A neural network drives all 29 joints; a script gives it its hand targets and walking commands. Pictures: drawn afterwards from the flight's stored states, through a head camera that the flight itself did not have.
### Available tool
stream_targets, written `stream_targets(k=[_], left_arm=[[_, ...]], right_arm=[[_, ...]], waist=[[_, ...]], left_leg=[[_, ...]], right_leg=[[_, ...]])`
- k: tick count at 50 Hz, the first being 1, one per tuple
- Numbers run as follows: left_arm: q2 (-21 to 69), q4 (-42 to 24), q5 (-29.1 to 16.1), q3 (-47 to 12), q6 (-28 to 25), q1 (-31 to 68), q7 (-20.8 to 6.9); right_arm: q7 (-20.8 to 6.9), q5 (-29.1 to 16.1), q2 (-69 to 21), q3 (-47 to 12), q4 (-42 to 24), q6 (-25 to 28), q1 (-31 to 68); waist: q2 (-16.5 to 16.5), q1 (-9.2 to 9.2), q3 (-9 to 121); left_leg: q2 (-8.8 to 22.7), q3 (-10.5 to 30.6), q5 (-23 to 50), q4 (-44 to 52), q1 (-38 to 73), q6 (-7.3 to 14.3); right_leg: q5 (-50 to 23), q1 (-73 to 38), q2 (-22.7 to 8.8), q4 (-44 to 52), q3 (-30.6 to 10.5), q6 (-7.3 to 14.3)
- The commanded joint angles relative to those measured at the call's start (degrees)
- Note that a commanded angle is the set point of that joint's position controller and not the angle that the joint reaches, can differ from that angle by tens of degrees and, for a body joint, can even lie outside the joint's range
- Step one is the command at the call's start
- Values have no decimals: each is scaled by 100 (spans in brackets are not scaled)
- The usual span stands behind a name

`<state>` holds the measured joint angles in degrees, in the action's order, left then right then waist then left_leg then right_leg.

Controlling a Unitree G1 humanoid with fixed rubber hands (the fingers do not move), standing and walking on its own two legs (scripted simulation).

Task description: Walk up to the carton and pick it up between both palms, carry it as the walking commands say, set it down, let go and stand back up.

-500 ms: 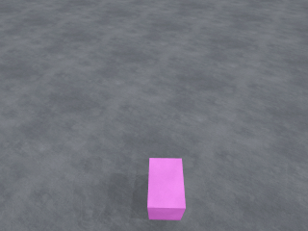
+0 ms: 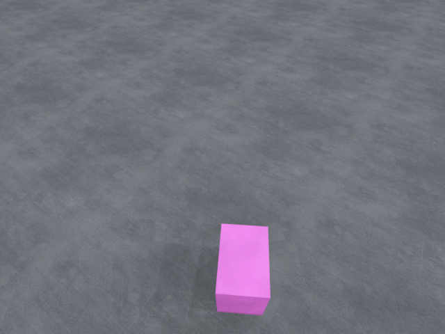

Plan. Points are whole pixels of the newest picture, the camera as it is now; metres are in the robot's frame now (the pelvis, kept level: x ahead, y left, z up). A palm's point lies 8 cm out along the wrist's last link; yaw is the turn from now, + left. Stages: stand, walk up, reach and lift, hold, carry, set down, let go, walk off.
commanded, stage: walk up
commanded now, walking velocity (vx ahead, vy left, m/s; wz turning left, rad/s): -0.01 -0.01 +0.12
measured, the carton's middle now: (242, 270) +0.45 -0.04 -0.64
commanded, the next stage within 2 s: none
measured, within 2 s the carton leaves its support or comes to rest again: neither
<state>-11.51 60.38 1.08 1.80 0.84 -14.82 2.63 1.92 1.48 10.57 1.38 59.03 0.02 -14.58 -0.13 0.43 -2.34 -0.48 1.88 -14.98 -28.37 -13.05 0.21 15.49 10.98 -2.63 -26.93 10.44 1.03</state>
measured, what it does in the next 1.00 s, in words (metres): stands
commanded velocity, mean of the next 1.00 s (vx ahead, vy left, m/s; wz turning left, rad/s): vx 0.00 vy -0.01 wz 0.06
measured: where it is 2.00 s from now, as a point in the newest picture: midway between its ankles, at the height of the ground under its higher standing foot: outside the picture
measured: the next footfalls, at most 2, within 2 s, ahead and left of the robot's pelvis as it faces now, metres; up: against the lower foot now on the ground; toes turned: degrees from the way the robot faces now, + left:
none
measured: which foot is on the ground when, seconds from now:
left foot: down 0.00-1.00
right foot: down 0.00-1.00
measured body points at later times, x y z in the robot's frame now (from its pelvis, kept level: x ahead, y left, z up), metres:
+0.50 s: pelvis +0.00 -0.01 +0.00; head +0.01 +0.00 +0.45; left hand +0.02 +0.24 -0.15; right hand +0.04 -0.25 -0.15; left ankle +0.00 +0.12 -0.74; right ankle -0.01 -0.10 -0.74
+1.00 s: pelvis +0.00 -0.01 +0.00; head +0.01 -0.01 +0.45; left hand +0.01 +0.24 -0.15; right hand +0.04 -0.25 -0.15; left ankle +0.00 +0.12 -0.74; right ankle -0.01 -0.10 -0.74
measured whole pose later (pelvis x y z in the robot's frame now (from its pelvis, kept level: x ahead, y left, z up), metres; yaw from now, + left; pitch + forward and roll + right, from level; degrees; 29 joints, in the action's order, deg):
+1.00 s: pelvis +0.00 -0.01 +0.00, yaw +1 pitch +0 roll +0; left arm -11.6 57.6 0.9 1.4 0.6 -16.4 2.2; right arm 2.0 1.4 10.5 0.6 57.7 0.3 -14.3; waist -0.3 0.4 -2.0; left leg 0.2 2.1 -13.4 -26.7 -13.1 -0.8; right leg 15.1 10.9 -2.3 -26.2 11.5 2.0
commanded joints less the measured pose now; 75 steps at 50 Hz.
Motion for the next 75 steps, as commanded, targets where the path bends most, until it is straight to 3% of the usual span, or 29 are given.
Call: stream_targets(k=[1,52,75], left_arm=[[-547,-164,-1,86,-21,-307,10],[-681,-416,-14,64,-101,-444,-39],[-1033,-511,-15,79,-196,-225,-100]], right_arm=[[16,4,569,89,-177,36,-261],[12,2,632,35,-295,95,-143],[-74,-4,1010,79,-353,173,255]], waist=[[95,-5,18],[3,-1,22],[28,-34,127]], left_leg=[[632,306,1250,466,-539,213],[527,239,1223,514,-416,126],[591,245,1291,603,-240,143]], right_leg=[[-243,-428,-676,513,-587,226],[-33,-302,-688,772,-726,300],[-315,-273,-657,735,-822,305]])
